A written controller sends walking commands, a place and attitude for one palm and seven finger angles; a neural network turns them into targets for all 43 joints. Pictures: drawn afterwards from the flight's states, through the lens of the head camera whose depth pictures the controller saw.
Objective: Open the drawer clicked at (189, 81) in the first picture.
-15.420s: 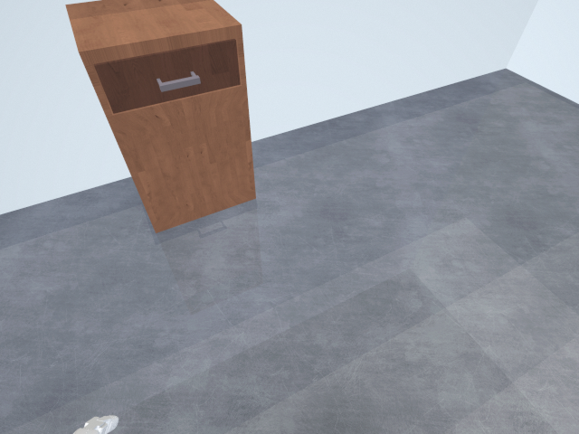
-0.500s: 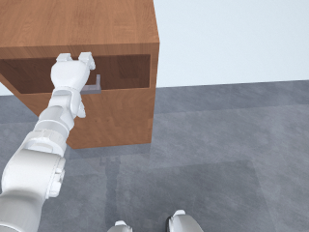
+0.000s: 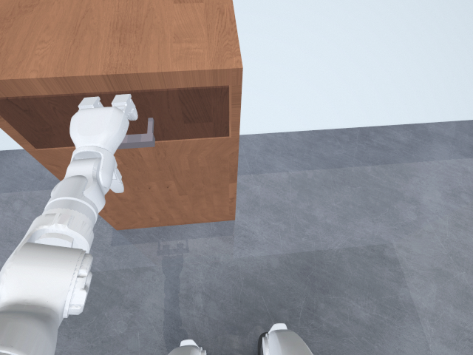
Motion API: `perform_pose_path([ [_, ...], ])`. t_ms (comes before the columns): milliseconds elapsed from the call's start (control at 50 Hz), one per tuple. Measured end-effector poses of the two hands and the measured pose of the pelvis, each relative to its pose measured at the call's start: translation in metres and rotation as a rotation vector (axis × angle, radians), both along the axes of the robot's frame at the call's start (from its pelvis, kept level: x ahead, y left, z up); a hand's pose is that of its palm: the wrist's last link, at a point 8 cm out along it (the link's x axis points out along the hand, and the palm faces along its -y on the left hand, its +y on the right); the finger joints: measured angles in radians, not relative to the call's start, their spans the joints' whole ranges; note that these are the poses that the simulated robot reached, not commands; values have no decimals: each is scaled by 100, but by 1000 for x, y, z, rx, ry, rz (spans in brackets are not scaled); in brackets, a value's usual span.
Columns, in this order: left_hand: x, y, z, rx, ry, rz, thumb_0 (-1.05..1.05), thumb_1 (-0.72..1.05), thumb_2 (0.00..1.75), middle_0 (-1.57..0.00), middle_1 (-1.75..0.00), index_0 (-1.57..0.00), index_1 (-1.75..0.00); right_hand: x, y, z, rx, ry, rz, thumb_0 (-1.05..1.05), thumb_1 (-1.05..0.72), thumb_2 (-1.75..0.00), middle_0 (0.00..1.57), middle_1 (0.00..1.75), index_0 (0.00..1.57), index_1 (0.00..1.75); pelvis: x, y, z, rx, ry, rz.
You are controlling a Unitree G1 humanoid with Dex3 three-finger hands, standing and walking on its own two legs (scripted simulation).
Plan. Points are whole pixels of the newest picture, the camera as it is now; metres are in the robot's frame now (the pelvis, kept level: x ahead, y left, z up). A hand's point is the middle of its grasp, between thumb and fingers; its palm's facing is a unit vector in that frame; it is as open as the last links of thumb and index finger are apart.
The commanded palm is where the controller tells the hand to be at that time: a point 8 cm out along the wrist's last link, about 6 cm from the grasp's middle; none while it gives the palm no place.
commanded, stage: lower the fingers behind the handle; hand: left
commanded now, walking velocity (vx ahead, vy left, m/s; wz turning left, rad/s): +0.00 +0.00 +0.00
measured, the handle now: (122, 133) +0.55 +0.20 -0.04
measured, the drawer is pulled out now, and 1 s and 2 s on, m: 0.00 0.00 0.00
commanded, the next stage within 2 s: close the thumb around the handle in 1.48 s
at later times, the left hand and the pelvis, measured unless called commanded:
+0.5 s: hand (121, 157) +0.49 +0.20 -0.03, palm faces -0.07 -0.03 -1.00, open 13.9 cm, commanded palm +0.47 +0.20 +0.02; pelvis -0.01 +0.00 -0.02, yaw +0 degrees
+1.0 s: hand (126, 164) +0.49 +0.20 -0.06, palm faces -0.06 -0.03 -1.00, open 13.9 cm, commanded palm +0.47 +0.19 -0.01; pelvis -0.02 +0.00 -0.04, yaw +0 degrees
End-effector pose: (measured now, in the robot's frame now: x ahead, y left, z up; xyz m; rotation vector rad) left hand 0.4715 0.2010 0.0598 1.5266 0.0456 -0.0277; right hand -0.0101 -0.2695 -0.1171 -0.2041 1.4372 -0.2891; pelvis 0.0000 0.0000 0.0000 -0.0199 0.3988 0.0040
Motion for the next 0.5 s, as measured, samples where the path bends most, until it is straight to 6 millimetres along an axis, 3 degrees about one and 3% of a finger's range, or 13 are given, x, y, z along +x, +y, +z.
perform_pose_path([
  [240, -4, 4, -21, -8, 39, 21, 0, -49, 30, -32, -120, -31, -120, 4, -6, -2, -27, -14, 12, 1, -91, -90, 20, 30, 21, 30, -5, 0, -6, -4, 21, 4],
  [500, -2, -3, -36, 12, 24, 27, 0, -49, 30, -32, -120, -31, -120, -11, 4, -17, 3, 7, 3, 1, -91, -90, 20, 30, 21, 30, -12, 3, -18, -7, 50, 1],
])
